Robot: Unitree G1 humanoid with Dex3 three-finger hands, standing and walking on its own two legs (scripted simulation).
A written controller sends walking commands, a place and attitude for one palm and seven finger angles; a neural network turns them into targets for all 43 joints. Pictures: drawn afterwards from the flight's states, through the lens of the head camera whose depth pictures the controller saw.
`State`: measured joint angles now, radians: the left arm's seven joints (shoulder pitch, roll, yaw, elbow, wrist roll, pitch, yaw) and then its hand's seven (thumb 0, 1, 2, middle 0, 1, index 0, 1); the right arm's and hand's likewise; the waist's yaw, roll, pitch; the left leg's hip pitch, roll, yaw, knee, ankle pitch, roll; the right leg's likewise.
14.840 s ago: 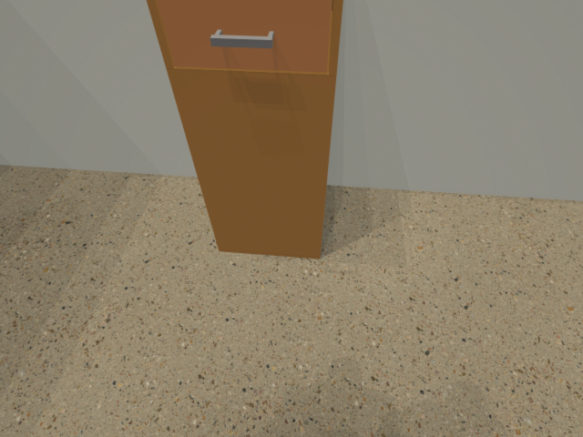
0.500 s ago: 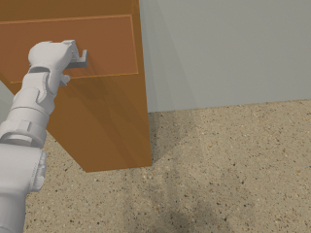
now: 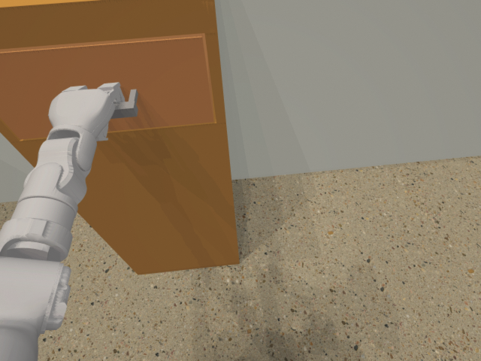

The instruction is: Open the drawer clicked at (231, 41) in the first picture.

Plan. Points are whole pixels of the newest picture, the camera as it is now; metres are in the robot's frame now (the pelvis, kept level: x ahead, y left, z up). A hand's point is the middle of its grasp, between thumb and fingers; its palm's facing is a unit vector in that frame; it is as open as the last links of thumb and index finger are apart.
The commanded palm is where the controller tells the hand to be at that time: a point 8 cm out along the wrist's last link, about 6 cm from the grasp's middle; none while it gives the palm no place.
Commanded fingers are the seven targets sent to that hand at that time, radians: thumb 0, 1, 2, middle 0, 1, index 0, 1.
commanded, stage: pull the drawer open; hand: left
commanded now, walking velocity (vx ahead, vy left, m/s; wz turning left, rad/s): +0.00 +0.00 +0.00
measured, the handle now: (96, 105) +0.51 +0.25 +0.15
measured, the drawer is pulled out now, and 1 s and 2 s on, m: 0.00 0.01 0.08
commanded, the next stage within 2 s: none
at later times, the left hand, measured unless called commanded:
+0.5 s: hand (97, 135) +0.46 +0.25 +0.12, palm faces -0.03 -0.01 -1.00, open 5.1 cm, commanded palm +0.44 +0.25 +0.19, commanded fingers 0.00 0.90 0.90 -0.40 -1.35 -0.40 -1.35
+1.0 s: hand (98, 135) +0.46 +0.25 +0.12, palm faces -0.01 -0.01 -1.00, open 5.2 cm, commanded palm +0.43 +0.25 +0.19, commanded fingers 0.00 0.90 0.90 -0.40 -1.35 -0.40 -1.35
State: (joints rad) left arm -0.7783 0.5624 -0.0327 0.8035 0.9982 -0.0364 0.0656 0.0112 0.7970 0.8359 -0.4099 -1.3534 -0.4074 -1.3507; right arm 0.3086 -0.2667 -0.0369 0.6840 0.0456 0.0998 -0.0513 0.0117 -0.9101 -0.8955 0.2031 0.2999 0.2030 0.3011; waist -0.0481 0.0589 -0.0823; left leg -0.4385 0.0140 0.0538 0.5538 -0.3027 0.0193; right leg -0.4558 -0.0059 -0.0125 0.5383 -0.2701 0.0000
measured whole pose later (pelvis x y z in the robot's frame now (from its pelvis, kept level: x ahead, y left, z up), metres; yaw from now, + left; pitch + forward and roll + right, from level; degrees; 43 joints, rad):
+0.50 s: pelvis +0.02 -0.01 +0.00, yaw +2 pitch +10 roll +0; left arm -0.76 0.54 -0.08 0.72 0.97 -0.01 -0.01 0.00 0.80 0.85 -0.42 -1.35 -0.42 -1.35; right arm 0.22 -0.26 -0.02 0.67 0.04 0.12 -0.06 0.01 -0.91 -0.90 0.20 0.30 0.20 0.30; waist -0.01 0.06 -0.08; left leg -0.40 0.01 0.03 0.54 -0.32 0.01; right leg -0.41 -0.01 -0.04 0.53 -0.30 -0.01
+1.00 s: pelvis +0.00 -0.01 +0.00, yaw +1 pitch +10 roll +0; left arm -0.77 0.57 -0.04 0.80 0.99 -0.04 0.04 0.01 0.80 0.83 -0.42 -1.35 -0.41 -1.35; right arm 0.28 -0.27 -0.04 0.70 0.05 0.11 -0.06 0.01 -0.91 -0.90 0.20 0.30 0.20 0.30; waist -0.04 0.06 -0.07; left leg -0.41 0.02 0.04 0.54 -0.30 0.01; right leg -0.43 0.00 -0.02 0.53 -0.28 -0.01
